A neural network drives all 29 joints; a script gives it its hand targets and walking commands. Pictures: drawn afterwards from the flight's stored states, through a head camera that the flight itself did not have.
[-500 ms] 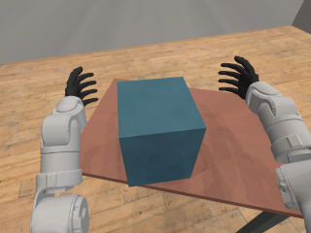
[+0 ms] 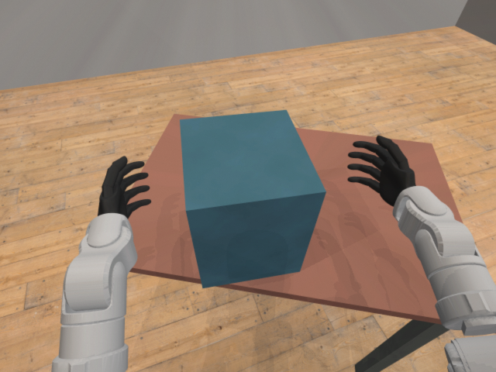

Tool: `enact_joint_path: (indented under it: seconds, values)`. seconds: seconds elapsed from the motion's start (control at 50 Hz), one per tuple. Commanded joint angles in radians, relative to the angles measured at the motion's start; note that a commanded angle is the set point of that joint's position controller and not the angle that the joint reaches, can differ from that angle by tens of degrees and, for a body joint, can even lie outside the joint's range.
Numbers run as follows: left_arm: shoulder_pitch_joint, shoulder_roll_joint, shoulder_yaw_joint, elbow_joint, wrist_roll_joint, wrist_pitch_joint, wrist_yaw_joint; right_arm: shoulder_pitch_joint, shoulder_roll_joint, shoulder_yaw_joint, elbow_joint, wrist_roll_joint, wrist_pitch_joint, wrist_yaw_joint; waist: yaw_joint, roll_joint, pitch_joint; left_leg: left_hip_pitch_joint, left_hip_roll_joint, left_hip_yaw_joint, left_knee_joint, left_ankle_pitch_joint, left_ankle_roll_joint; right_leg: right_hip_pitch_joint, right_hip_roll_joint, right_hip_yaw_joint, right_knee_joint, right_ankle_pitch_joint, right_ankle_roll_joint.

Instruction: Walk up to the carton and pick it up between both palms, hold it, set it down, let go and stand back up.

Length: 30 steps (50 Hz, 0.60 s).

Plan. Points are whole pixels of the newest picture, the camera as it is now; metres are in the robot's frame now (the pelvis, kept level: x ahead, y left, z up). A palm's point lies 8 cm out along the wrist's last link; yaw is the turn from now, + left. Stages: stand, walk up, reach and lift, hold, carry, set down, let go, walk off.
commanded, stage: set down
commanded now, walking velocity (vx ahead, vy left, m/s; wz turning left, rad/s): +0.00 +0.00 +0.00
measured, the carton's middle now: (243, 200) +0.42 +0.04 +0.03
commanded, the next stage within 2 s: none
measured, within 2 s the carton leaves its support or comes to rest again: neither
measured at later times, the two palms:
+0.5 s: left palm (124, 264) +0.25 +0.21 +0.08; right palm (407, 258) +0.30 -0.22 +0.06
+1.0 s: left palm (124, 304) +0.21 +0.21 +0.03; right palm (410, 302) +0.24 -0.23 +0.02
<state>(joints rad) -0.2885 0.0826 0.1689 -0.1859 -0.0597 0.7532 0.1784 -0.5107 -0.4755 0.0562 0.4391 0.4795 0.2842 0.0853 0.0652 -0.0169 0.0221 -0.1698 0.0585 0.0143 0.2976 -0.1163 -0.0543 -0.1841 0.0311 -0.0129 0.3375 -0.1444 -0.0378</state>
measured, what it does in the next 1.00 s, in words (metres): stands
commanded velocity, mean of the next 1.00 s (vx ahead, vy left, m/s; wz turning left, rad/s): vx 0.00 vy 0.00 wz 0.00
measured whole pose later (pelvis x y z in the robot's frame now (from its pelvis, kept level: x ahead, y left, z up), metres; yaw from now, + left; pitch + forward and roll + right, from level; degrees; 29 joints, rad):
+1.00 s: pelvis +0.02 +0.00 +0.00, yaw -1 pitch -2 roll +1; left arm 0.30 0.03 0.02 -0.08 -0.03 0.15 0.22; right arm 0.19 -0.38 0.04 0.28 0.33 -0.12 0.16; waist 0.07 -0.03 0.02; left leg -0.09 0.05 0.04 0.26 -0.14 -0.05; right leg -0.12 0.03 0.01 0.34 -0.18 -0.04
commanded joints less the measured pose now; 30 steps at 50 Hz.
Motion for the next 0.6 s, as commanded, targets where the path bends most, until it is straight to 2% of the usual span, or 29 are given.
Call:
enact_joint_path:
  seconds: [0.0, 0.04, 0.06, 0.08, 0.1, 0.12, 0.14, 0.16, 0.18, 0.2, 0.22, 0.24, 0.26, 0.28, 0.3, 0.32, 0.34, 0.36, 0.38, 0.4, 0.42, 0.44, 0.46, 0.48, 0.5, 0.52, 0.54, 0.56, 0.58]
  values:
    - [-0.197, 0.069, 0.01, -0.194, 0.002, -0.048, 0.007, -0.29, -0.226, -0.096, -0.217, 0.022, -0.051, 0.002, 0.028, -0.048, -0.351, 0.137, -0.077, 0.023, 0.0, 0.188, 0.017, 0.124, 0.029, 0.042, -0.037, 0.122, 0.022]
    - [-0.101, 0.044, -0.001, -0.203, 0.006, -0.066, -0.002, -0.186, -0.21, -0.097, -0.239, 0.017, -0.064, 0.01, 0.007, -0.056, -0.306, 0.152, -0.076, 0.009, -0.007, 0.19, 0.022, 0.113, 0.03, 0.038, -0.043, 0.13, 0.02]
    - [-0.195, 0.054, -0.002, -0.168, 0.004, -0.077, -0.006, -0.257, -0.208, -0.09, -0.235, -0.005, -0.059, 0.01, -0.004, -0.077, -0.28, 0.112, -0.08, 0.02, -0.007, 0.148, 0.019, 0.073, 0.024, 0.045, -0.052, 0.068, 0.022]
    - [-0.069, 0.028, -0.025, -0.155, 0.01, -0.089, -0.006, -0.149, -0.187, -0.076, -0.185, 0.016, -0.06, 0.019, 0.008, -0.054, -0.244, 0.112, -0.073, 0.025, -0.014, 0.128, 0.017, 0.087, 0.019, 0.035, -0.056, 0.044, 0.02]
    - [0.009, 0.001, -0.001, -0.209, 0.026, -0.115, -0.009, -0.034, -0.17, -0.07, -0.233, 0.009, -0.09, 0.024, 0.007, -0.081, -0.245, 0.15, -0.068, 0.008, -0.01, 0.183, 0.02, 0.116, 0.022, 0.043, -0.061, 0.099, 0.006]
    - [-0.009, 0.005, -0.027, -0.234, 0.03, -0.136, -0.013, -0.058, -0.154, -0.09, -0.256, -0.018, -0.11, 0.018, -0.017, -0.057, -0.263, 0.172, -0.076, 0.01, -0.015, 0.188, 0.023, 0.089, 0.025, 0.036, -0.064, 0.099, 0.011]
    - [-0.06, 0.032, -0.018, -0.218, 0.025, -0.152, -0.006, -0.086, -0.185, -0.103, -0.25, -0.017, -0.118, 0.024, -0.024, -0.051, -0.246, 0.145, -0.081, 0.013, -0.021, 0.153, 0.02, 0.06, 0.024, 0.04, -0.066, 0.054, 0.008]
    - [-0.132, 0.063, -0.03, -0.24, 0.004, -0.161, -0.001, -0.172, -0.209, -0.137, -0.272, -0.012, -0.114, 0.028, -0.004, -0.046, -0.266, 0.101, -0.08, 0.025, -0.025, 0.092, 0.022, 0.054, 0.003, 0.051, -0.068, -0.006, 0.009]
    - [-0.014, 0.021, -0.036, -0.244, 0.016, -0.176, 0.003, -0.036, -0.173, -0.137, -0.273, -0.021, -0.126, 0.037, -0.01, -0.037, -0.221, 0.134, -0.082, 0.01, -0.031, 0.113, 0.021, 0.071, 0.013, 0.05, -0.061, 0.018, 0.011]
    - [0.085, -0.004, -0.042, -0.254, 0.026, -0.193, 0.0, 0.042, -0.139, -0.102, -0.325, -0.017, -0.149, 0.034, 0.022, -0.036, -0.233, 0.166, -0.08, 0.009, -0.025, 0.168, 0.025, 0.1, 0.008, 0.068, -0.068, 0.079, 0.005]
    - [0.182, -0.02, -0.024, -0.267, 0.045, -0.209, -0.008, 0.173, -0.103, -0.084, -0.273, -0.037, -0.172, 0.024, 0.003, -0.028, -0.225, 0.209, -0.086, 0.003, -0.019, 0.251, 0.021, 0.111, 0.02, 0.048, -0.062, 0.168, 0.008]
    - [-0.045, 0.077, -0.047, -0.312, 0.009, -0.236, -0.012, -0.026, -0.167, -0.152, -0.372, -0.038, -0.184, 0.019, -0.04, 0.014, -0.278, 0.16, -0.097, 0.015, -0.01, 0.207, 0.02, 0.048, 0.004, 0.054, -0.06, 0.119, 0.01]
    - [0.114, 0.012, -0.047, -0.238, 0.044, -0.242, 0.006, 0.104, -0.135, -0.114, -0.295, -0.028, -0.179, 0.024, -0.004, -0.008, -0.245, 0.182, -0.084, 0.007, -0.02, 0.185, 0.028, 0.046, 0.02, 0.044, -0.049, 0.096, 0.011]
    - [-0.101, 0.075, -0.054, -0.327, 0.001, -0.255, 0.014, -0.101, -0.188, -0.175, -0.46, -0.05, -0.193, 0.02, -0.006, 0.036, -0.31, 0.164, -0.089, 0.026, -0.01, 0.146, 0.015, -0.002, 0.006, 0.049, -0.046, 0.047, 0.007]
    - [0.196, -0.029, -0.064, -0.263, 0.036, -0.261, 0.027, 0.201, -0.122, -0.129, -0.308, -0.059, -0.197, 0.028, 0.001, -0.014, -0.259, 0.218, -0.072, 0.008, -0.012, 0.185, 0.015, 0.047, 0.023, 0.031, -0.043, 0.102, 0.0]
    - [0.056, 0.027, -0.051, -0.284, 0.015, -0.281, 0.013, 0.045, -0.154, -0.16, -0.455, -0.077, -0.223, 0.019, 0.012, -0.022, -0.286, 0.186, -0.079, 0.023, -0.003, 0.193, 0.016, 0.037, 0.016, 0.044, -0.057, 0.092, 0.004]
    - [0.437, -0.06, -0.05, -0.234, 0.056, -0.292, 0.007, 0.432, -0.063, -0.078, -0.325, -0.073, -0.242, 0.017, 0.025, -0.066, -0.242, 0.246, -0.07, 0.014, -0.005, 0.265, 0.021, 0.153, 0.024, 0.045, -0.052, 0.208, -0.006]
    - [0.142, 0.038, -0.058, -0.348, 0.016, -0.325, 0.004, 0.192, -0.132, -0.161, -0.411, -0.121, -0.267, 0.002, -0.031, -0.037, -0.296, 0.225, -0.075, 0.01, 0.003, 0.254, 0.019, 0.061, 0.021, 0.026, -0.051, 0.171, 0.0]
    - [0.178, -0.002, -0.094, -0.191, 0.016, -0.332, 0.019, 0.194, -0.143, -0.128, -0.371, -0.092, -0.26, 0.011, -0.025, -0.051, -0.241, 0.203, -0.071, 0.014, -0.011, 0.174, 0.011, 0.03, 0.029, 0.027, -0.057, 0.092, -0.005]
    - [0.186, -0.005, -0.115, -0.223, 0.003, -0.349, 0.028, 0.197, -0.152, -0.137, -0.376, -0.093, -0.27, 0.017, -0.011, -0.05, -0.249, 0.187, -0.069, 0.017, -0.015, 0.14, 0.022, 0.032, 0.026, 0.03, -0.055, 0.071, -0.007]
    - [0.27, -0.035, -0.117, -0.179, 0.017, -0.36, 0.029, 0.291, -0.113, -0.123, -0.344, -0.098, -0.271, 0.029, 0.008, -0.066, -0.2, 0.188, -0.059, 0.014, -0.031, 0.12, 0.027, 0.036, 0.024, 0.033, -0.063, 0.041, -0.013]
    - [0.245, -0.005, -0.1, -0.233, 0.01, -0.379, 0.03, 0.285, -0.112, -0.129, -0.384, -0.114, -0.281, 0.027, -0.016, -0.076, -0.205, 0.187, -0.068, 0.016, -0.028, 0.121, 0.034, 0.026, 0.016, 0.038, -0.065, 0.038, -0.008]
    - [0.225, 0.011, -0.094, -0.205, 0.013, -0.391, 0.035, 0.258, -0.112, -0.124, -0.414, -0.104, -0.289, 0.022, 0.006, -0.055, -0.207, 0.196, -0.071, 0.017, -0.022, 0.146, 0.038, -0.002, 0.014, 0.039, -0.057, 0.049, 0.003]
    - [0.346, -0.031, -0.097, -0.181, 0.021, -0.4, 0.027, 0.379, -0.081, -0.106, -0.379, -0.106, -0.301, 0.019, -0.009, -0.081, -0.156, 0.192, -0.077, 0.012, -0.024, 0.157, 0.038, 0.041, 0.012, 0.052, -0.063, 0.076, 0.004]
    - [0.194, 0.011, -0.093, -0.192, -0.007, -0.406, 0.023, 0.231, -0.116, -0.132, -0.409, -0.125, -0.302, 0.011, -0.002, -0.079, -0.199, 0.17, -0.078, 0.019, -0.016, 0.181, 0.034, 0.043, 0.018, 0.045, -0.065, 0.098, -0.002]
    - [0.424, -0.039, -0.106, -0.139, 0.02, -0.422, 0.025, 0.459, -0.076, -0.081, -0.366, -0.081, -0.318, 0.016, 0.013, -0.081, -0.136, 0.192, -0.08, 0.012, -0.016, 0.204, 0.036, 0.089, 0.01, 0.054, -0.059, 0.158, -0.001]
    - [0.123, 0.06, -0.118, -0.226, -0.018, -0.44, 0.027, 0.179, -0.125, -0.147, -0.468, -0.125, -0.326, 0.004, -0.027, -0.057, -0.245, 0.151, -0.088, 0.027, -0.004, 0.152, 0.032, 0.032, 0.003, 0.049, -0.041, 0.107, 0.011]
    - [0.377, -0.02, -0.127, -0.157, 0.011, -0.453, 0.039, 0.43, -0.068, -0.092, -0.378, -0.096, -0.326, 0.022, 0.003, -0.057, -0.178, 0.186, -0.07, 0.01, -0.018, 0.162, 0.035, 0.061, 0.01, 0.055, -0.049, 0.114, -0.001]
    - [0.402, -0.02, -0.095, -0.198, 0.019, -0.468, 0.033, 0.465, -0.093, -0.091, -0.38, -0.11, -0.347, 0.024, 0.017, -0.056, -0.18, 0.189, -0.073, 0.014, -0.018, 0.173, 0.033, 0.087, 0.001, 0.054, -0.067, 0.128, -0.005]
